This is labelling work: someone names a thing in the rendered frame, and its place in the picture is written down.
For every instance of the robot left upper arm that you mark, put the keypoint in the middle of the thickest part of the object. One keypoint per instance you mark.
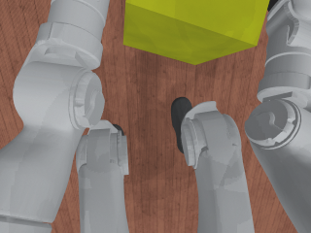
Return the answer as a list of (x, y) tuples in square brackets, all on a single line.
[(56, 103)]

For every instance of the robot right foot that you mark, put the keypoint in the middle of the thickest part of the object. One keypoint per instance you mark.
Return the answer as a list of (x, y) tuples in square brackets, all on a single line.
[(180, 106)]

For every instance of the robot left forearm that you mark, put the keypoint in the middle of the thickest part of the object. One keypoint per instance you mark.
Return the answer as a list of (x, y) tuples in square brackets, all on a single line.
[(72, 35)]

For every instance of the robot left foot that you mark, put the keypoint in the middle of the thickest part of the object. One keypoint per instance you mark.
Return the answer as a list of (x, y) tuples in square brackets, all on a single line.
[(119, 128)]

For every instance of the robot right upper arm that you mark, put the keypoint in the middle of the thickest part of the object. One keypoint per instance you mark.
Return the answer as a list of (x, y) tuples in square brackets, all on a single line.
[(279, 132)]

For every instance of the right robot hand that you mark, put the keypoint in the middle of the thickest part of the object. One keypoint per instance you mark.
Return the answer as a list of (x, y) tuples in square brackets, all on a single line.
[(271, 4)]

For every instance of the robot right forearm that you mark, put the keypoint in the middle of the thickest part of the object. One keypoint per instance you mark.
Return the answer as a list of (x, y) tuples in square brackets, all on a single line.
[(287, 73)]

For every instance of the robot foot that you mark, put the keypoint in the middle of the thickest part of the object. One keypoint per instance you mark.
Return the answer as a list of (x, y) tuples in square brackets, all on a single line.
[(180, 106), (119, 128)]

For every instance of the carton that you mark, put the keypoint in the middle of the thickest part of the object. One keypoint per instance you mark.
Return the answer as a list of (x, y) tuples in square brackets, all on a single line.
[(193, 31)]

